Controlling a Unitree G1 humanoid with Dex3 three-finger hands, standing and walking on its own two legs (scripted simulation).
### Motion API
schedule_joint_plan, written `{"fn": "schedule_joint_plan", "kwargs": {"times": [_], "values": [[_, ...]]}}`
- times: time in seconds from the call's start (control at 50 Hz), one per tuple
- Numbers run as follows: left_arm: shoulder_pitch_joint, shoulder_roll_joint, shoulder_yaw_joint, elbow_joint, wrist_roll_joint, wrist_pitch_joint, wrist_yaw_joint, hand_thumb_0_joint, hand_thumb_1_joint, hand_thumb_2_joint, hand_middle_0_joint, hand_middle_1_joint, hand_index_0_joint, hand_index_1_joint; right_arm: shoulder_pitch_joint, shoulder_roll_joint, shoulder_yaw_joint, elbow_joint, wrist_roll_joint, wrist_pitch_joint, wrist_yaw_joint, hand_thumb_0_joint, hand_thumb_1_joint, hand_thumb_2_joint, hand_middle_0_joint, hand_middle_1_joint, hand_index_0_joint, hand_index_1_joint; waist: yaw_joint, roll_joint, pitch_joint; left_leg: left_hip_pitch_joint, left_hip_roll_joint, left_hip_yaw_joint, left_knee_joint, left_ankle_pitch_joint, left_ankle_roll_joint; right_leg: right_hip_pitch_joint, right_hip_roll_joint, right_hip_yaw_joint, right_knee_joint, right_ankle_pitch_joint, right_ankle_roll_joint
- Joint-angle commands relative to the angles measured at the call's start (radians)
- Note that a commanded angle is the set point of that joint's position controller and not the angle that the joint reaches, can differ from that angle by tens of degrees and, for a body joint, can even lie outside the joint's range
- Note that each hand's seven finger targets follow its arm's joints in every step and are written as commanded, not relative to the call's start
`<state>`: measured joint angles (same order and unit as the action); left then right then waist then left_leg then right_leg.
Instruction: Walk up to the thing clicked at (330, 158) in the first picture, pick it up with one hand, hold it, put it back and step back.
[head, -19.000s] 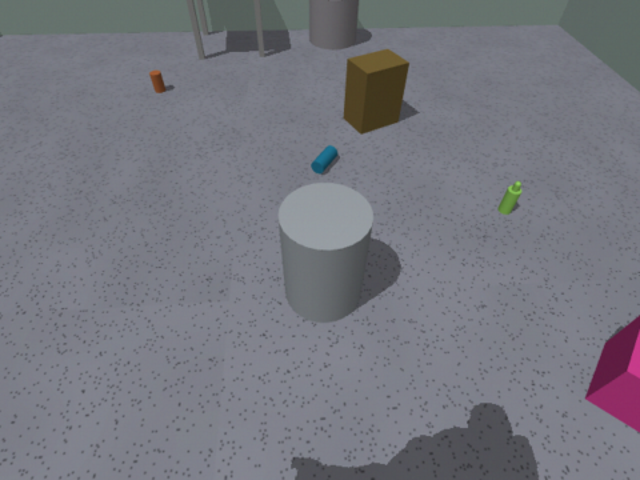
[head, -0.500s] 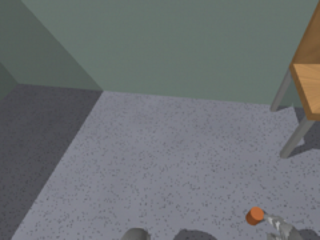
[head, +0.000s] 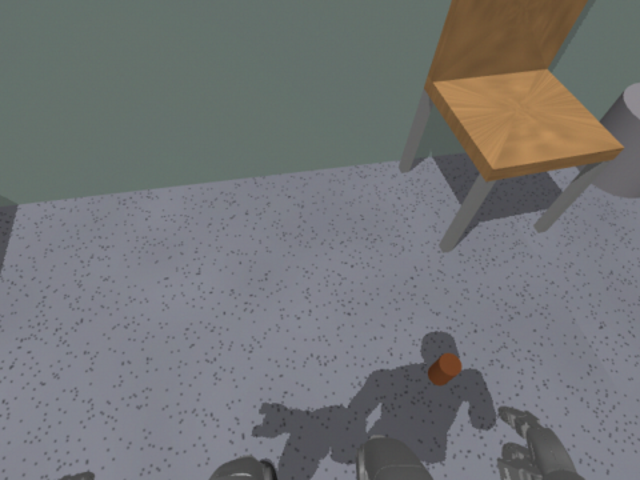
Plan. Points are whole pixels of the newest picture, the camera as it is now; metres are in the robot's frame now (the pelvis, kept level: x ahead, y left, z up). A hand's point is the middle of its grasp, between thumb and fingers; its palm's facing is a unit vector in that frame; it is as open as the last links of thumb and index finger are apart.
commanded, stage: walk up
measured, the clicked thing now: out of the picture -0.15 -1.55 -0.73
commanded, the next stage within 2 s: none
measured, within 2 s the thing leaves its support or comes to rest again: neither
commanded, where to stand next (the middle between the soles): +0.07 -0.06 m, yaw -108 degrees
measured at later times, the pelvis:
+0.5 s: pelvis -0.02 +0.04 -0.01, yaw -30 degrees
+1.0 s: pelvis +0.01 -0.01 -0.01, yaw -58 degrees
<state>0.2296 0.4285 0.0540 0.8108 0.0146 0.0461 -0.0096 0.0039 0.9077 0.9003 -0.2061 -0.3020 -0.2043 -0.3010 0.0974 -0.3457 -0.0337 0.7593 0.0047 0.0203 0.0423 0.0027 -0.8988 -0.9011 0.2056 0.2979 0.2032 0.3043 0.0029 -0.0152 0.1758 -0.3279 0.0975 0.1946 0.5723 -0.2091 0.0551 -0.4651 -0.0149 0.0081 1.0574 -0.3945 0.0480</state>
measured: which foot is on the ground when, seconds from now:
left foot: down 0.00-0.90, up 0.92-1.00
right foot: up 0.00-0.22, down 0.24-0.50, up 0.52-0.86, down 0.88-1.00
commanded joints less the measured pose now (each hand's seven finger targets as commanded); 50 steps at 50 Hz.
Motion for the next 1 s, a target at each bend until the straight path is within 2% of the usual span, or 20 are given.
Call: {"fn": "schedule_joint_plan", "kwargs": {"times": [0.0, 0.12, 0.2, 0.22, 0.24, 0.26, 0.32, 0.4, 0.44, 0.46, 0.48, 0.5, 0.58, 0.74, 0.8, 0.84, 0.86, 0.88, 0.9, 0.98], "values": [[0.039, 0.145, 0.066, -0.093, 0.009, -0.001, -0.021, 0.000, 0.900, 0.900, -0.200, -0.300, -0.200, -0.300, 0.053, -0.280, -0.110, -0.075, -0.007, -0.028, -0.034, 0.000, -0.900, -0.900, 0.200, 0.300, 0.200, 0.300, -0.038, 0.175, -0.217, 0.273, 0.306, -0.199, -0.189, 0.293, 0.133, -0.084, -0.068, 0.007, -0.082, 0.046, 0.002], [0.037, 0.145, 0.081, -0.114, 0.013, 0.002, -0.047, 0.000, 0.900, 0.900, -0.200, -0.300, -0.200, -0.300, 0.011, -0.295, -0.133, -0.107, -0.019, -0.027, -0.023, 0.000, -0.900, -0.900, 0.200, 0.300, 0.200, 0.300, -0.025, 0.164, -0.238, 0.154, 0.325, -0.069, -0.159, 0.080, 0.097, 0.072, -0.064, -0.063, -0.246, 0.055, -0.043], [0.160, 0.183, 0.107, -0.092, 0.030, -0.005, -0.048, 0.000, 0.900, 0.900, -0.200, -0.300, -0.200, -0.300, -0.031, -0.303, -0.139, -0.105, -0.023, -0.016, -0.013, 0.000, -0.900, -0.900, 0.200, 0.300, 0.200, 0.300, 0.060, 0.110, -0.288, 0.001, 0.296, -0.001, -0.022, -0.178, 0.028, 0.283, -0.030, -0.079, -0.429, 0.015, -0.121], [0.208, 0.214, 0.118, -0.078, 0.037, -0.008, -0.043, 0.000, 0.900, 0.900, -0.200, -0.300, -0.200, -0.300, -0.024, -0.273, -0.128, -0.099, -0.021, -0.011, -0.013, 0.000, -0.900, -0.900, 0.200, 0.300, 0.200, 0.300, 0.093, -0.021, -0.269, -0.112, 0.219, 0.029, 0.132, -0.323, -0.021, 0.355, -0.044, 0.045, -0.530, -0.034, -0.168], [0.122, 0.307, 0.127, -0.121, 0.046, -0.007, -0.039, 0.000, 0.900, 0.900, -0.200, -0.300, -0.200, -0.300, -0.033, -0.201, -0.103, -0.120, -0.002, -0.013, -0.014, 0.000, -0.900, -0.900, 0.200, 0.300, 0.200, 0.300, 0.079, -0.348, -0.165, -0.302, 0.018, 0.094, 0.276, -0.434, -0.099, 0.255, -0.223, 0.504, -0.741, -0.120, -0.266], [0.050, 0.342, 0.131, -0.146, 0.050, -0.001, -0.043, 0.000, 0.900, 0.900, -0.200, -0.300, -0.200, -0.300, -0.096, -0.258, -0.108, -0.116, 0.004, -0.017, -0.026, 0.000, -0.900, -0.900, 0.200, 0.300, 0.200, 0.300, 0.069, -0.307, -0.089, -0.269, -0.022, -0.099, 0.388, -0.448, -0.111, 0.104, -0.270, 0.680, -0.827, -0.195, -0.346], [-0.098, 0.255, 0.105, -0.197, 0.034, -0.006, -0.027, 0.000, 0.900, 0.900, -0.200, -0.300, -0.200, -0.300, 0.095, -0.262, -0.103, -0.004, 0.013, -0.026, -0.019, 0.000, -0.900, -0.900, 0.200, 0.300, 0.200, 0.300, -0.026, -0.229, -0.176, -0.200, -0.038, -0.144, 0.372, -0.242, -0.106, 0.186, -0.146, 0.418, -0.716, 0.093, -0.256], [-0.082, 0.211, 0.091, -0.224, 0.036, -0.013, -0.038, 0.000, 0.900, 0.900, -0.200, -0.300, -0.200, -0.300, 0.127, -0.249, -0.092, -0.006, -0.004, -0.039, -0.033, 0.000, -0.900, -0.900, 0.200, 0.300, 0.200, 0.300, -0.012, -0.163, -0.242, -0.029, -0.108, -0.160, 0.156, -0.231, -0.084, 0.171, -0.107, 0.437, -0.655, 0.208, -0.223], [-0.128, 0.197, 0.076, -0.231, 0.028, -0.008, -0.041, 0.000, 0.900, 0.900, -0.200, -0.300, -0.200, -0.300, 0.194, -0.247, -0.096, 0.006, -0.012, -0.055, -0.050, 0.000, -0.900, -0.900, 0.200, 0.300, 0.200, 0.300, -0.065, -0.093, -0.208, 0.244, -0.107, -0.210, -0.101, -0.142, -0.057, -0.058, -0.060, 0.400, -0.598, 0.094, -0.167], [-0.112, 0.133, 0.058, -0.232, 0.022, -0.005, -0.042, 0.000, 0.900, 0.900, -0.200, -0.300, -0.200, -0.300, 0.249, -0.299, -0.111, 0.012, -0.031, -0.063, -0.058, 0.000, -0.900, -0.900, 0.200, 0.300, 0.200, 0.300, -0.090, 0.062, -0.203, 0.399, 0.018, -0.345, -0.271, -0.206, -0.033, -0.219, 0.042, 0.279, -0.487, -0.028, -0.084], [-0.045, 0.083, 0.053, -0.205, 0.025, -0.001, -0.039, 0.000, 0.900, 0.900, -0.200, -0.300, -0.200, -0.300, 0.218, -0.400, -0.132, -0.009, -0.038, -0.063, -0.063, 0.000, -0.900, -0.900, 0.200, 0.300, 0.200, 0.300, -0.074, 0.301, -0.185, 0.348, 0.344, -0.661, -0.384, -0.413, 0.032, -0.295, 0.159, 0.128, -0.202, -0.082, -0.051], [-0.008, 0.201, 0.077, -0.173, 0.044, -0.002, -0.031, 0.000, 0.900, 0.900, -0.200, -0.300, -0.200, -0.300, 0.098, -0.420, -0.141, -0.045, -0.022, -0.064, -0.053, 0.000, -0.900, -0.900, 0.200, 0.300, 0.200, 0.300, -0.042, 0.199, -0.132, 0.179, 0.476, -0.718, -0.435, -0.486, 0.117, -0.264, 0.028, 0.122, -0.083, -0.061, -0.037], [0.016, 0.193, 0.091, -0.111, 0.018, -0.010, -0.074, 0.000, 0.900, 0.900, -0.200, -0.300, -0.200, -0.300, 0.071, -0.304, -0.109, -0.027, -0.026, -0.088, -0.054, 0.000, -0.900, -0.900, 0.200, 0.300, 0.200, 0.300, -0.002, 0.177, -0.128, 0.138, 0.196, -0.262, -0.357, -0.214, -0.057, -0.097, -0.016, 0.075, -0.090, 0.180, -0.044], [-0.118, 0.171, 0.049, -0.141, 0.013, -0.037, -0.067, 0.000, 0.900, 0.900, -0.200, -0.300, -0.200, -0.300, 0.156, -0.339, -0.125, -0.056, -0.038, -0.062, -0.002, 0.000, -0.900, -0.900, 0.200, 0.300, 0.200, 0.300, -0.091, 0.199, -0.106, 0.202, 0.258, -0.087, -0.301, -0.218, 0.065, -0.059, -0.048, -0.087, -0.342, 0.071, -0.041], [-0.053, 0.177, 0.050, -0.116, 0.013, -0.055, -0.045, 0.000, 0.900, 0.900, -0.200, -0.300, -0.200, -0.300, 0.153, -0.331, -0.121, -0.079, -0.029, -0.042, 0.012, 0.000, -0.900, -0.900, 0.200, 0.300, 0.200, 0.300, -0.063, 0.171, -0.164, 0.190, 0.247, -0.013, -0.141, -0.027, 0.063, 0.087, -0.004, -0.136, -0.442, 0.070, -0.057], [0.108, 0.215, 0.075, -0.073, 0.024, -0.069, -0.020, 0.000, 0.900, 0.900, -0.200, -0.300, -0.200, -0.300, 0.143, -0.298, -0.107, -0.096, -0.016, -0.028, 0.016, 0.000, -0.900, -0.900, 0.200, 0.300, 0.200, 0.300, 0.032, 0.047, -0.256, 0.043, 0.176, 0.068, 0.191, 0.095, 0.021, 0.381, 0.027, -0.089, -0.569, 0.089, -0.104], [0.202, 0.289, 0.104, -0.067, 0.030, -0.075, 0.001, 0.000, 0.900, 0.900, -0.200, -0.300, -0.200, -0.300, 0.128, -0.247, -0.088, -0.123, -0.007, -0.029, 0.018, 0.000, -0.900, -0.900, 0.200, 0.300, 0.200, 0.300, 0.105, -0.142, -0.272, -0.162, 0.088, 0.078, 0.457, 0.000, -0.027, 0.521, -0.069, 0.155, -0.673, -0.017, -0.173], [0.193, 0.373, 0.118, -0.104, 0.035, -0.086, 0.017, 0.000, 0.900, 0.900, -0.200, -0.300, -0.200, -0.300, 0.089, -0.199, -0.068, -0.168, -0.003, -0.035, 0.021, 0.000, -0.900, -0.900, 0.200, 0.300, 0.200, 0.300, 0.104, -0.289, -0.227, -0.492, -0.072, -0.013, 0.559, -0.403, -0.093, 0.633, -0.280, 0.627, -0.706, 0.101, -0.305], [0.180, 0.371, 0.111, -0.111, 0.015, -0.080, 0.022, 0.000, 0.900, 0.900, -0.200, -0.300, -0.200, -0.300, 0.039, -0.277, -0.088, -0.172, -0.008, -0.030, 0.009, 0.000, -0.900, -0.900, 0.200, 0.300, 0.200, 0.300, 0.104, -0.167, -0.243, -0.446, -0.005, -0.226, 0.586, -0.458, -0.092, 0.531, -0.363, 0.738, -0.728, 0.140, -0.384], [0.010, 0.277, 0.074, -0.169, -0.011, -0.079, 0.045, 0.000, 0.900, 0.900, -0.200, -0.300, -0.200, -0.300, 0.160, -0.296, -0.091, -0.068, -0.011, -0.024, -0.004, 0.000, -0.900, -0.900, 0.200, 0.300, 0.200, 0.300, -0.016, -0.126, -0.208, -0.280, 0.014, -0.216, 0.461, -0.256, -0.086, 0.327, -0.159, 0.363, -0.630, 0.244, -0.238]]}}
